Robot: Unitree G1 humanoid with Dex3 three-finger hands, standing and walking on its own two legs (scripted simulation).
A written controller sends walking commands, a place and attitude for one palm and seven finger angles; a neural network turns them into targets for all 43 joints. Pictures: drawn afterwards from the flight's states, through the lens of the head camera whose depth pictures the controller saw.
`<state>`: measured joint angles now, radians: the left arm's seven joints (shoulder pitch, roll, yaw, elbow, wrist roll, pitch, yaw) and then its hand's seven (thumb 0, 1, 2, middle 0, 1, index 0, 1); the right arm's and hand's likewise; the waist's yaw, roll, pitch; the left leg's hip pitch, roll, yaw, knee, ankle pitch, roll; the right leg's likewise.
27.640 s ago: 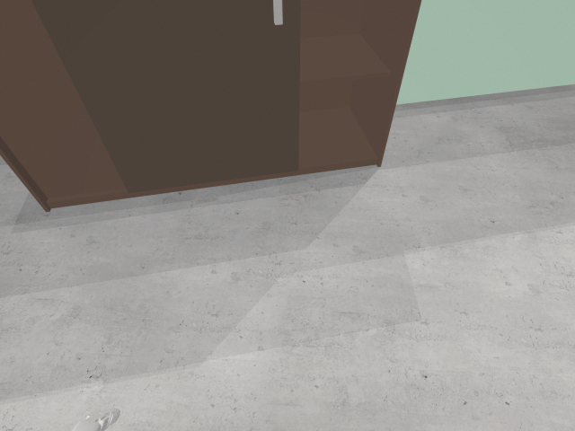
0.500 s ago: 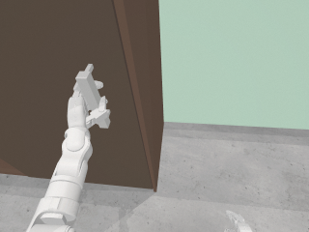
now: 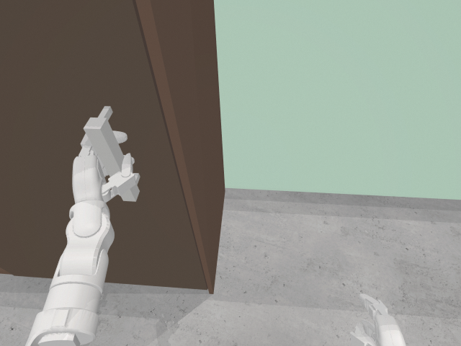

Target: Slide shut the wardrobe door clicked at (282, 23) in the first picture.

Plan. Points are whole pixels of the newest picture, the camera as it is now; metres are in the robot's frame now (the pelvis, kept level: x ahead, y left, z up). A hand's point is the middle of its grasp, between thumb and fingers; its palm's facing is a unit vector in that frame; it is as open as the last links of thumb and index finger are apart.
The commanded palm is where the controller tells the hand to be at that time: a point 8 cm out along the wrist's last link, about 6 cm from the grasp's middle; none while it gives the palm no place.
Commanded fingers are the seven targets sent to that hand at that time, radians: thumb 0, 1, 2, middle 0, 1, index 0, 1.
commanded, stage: stop walking and hold the door there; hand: left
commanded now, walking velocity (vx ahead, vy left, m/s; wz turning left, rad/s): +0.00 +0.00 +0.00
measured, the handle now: (119, 156) +0.41 +0.24 +0.11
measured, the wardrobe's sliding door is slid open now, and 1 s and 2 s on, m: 0.00 0.00 0.00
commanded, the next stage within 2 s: loosen the grip on the handle in 0.10 s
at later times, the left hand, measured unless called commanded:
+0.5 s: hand (122, 173) +0.36 +0.22 +0.11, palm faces +0.39 -0.91 -0.14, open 10.8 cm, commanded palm +0.32 +0.25 +0.12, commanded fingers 0.00 -0.55 0.20 -0.37 -1.30 -0.37 -1.30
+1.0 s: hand (106, 182) +0.35 +0.24 +0.10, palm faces +0.37 -0.92 -0.13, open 14.6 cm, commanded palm +0.31 +0.28 +0.11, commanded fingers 0.00 -0.55 0.20 -0.25 -1.15 -0.25 -1.15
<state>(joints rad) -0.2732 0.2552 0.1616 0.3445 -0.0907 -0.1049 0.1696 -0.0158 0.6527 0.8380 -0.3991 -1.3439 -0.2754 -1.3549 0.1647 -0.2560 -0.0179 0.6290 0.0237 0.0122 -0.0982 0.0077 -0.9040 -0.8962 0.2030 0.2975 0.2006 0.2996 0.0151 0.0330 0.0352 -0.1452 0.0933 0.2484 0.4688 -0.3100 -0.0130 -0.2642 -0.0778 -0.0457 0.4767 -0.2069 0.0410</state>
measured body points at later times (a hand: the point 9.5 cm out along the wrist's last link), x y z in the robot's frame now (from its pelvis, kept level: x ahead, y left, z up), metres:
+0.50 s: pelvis -0.04 -0.03 +0.00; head -0.01 -0.03 +0.45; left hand +0.33 +0.26 +0.12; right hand +0.10 -0.27 -0.11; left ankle -0.04 +0.11 -0.74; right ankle +0.02 -0.15 -0.74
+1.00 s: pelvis -0.02 -0.03 +0.00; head +0.01 -0.03 +0.44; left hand +0.32 +0.29 +0.11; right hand +0.13 -0.27 -0.11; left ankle -0.04 +0.11 -0.74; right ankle +0.02 -0.15 -0.74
